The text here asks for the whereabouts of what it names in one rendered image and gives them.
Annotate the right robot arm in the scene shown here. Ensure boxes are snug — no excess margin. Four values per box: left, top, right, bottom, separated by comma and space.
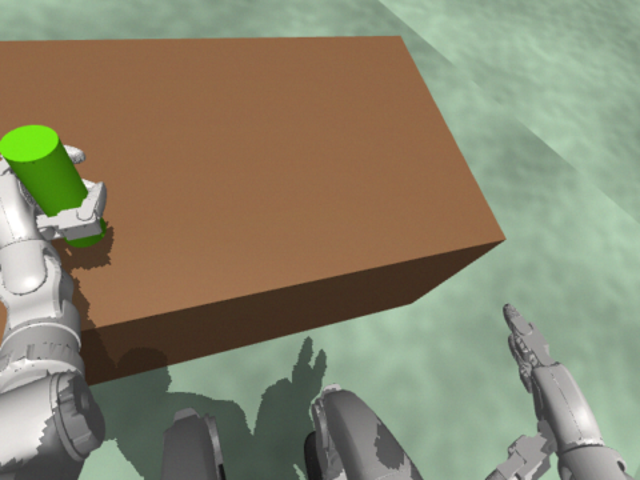
558, 445, 635, 480

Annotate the left robot arm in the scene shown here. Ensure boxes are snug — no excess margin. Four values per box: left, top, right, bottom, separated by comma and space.
0, 239, 105, 480

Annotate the left robot hand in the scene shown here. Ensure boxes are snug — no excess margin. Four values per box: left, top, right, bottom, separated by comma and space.
0, 145, 107, 249

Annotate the right robot foot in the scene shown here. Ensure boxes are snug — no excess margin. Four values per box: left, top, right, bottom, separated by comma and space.
304, 431, 323, 480

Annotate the right robot hand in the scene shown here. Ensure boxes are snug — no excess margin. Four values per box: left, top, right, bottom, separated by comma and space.
485, 303, 606, 480

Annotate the can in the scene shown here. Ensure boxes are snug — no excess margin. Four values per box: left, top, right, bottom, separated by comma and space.
0, 125, 107, 248

